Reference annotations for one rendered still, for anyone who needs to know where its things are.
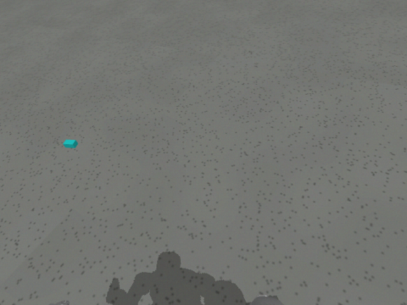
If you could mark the small box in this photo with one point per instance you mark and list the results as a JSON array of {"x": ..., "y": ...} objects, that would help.
[{"x": 70, "y": 143}]

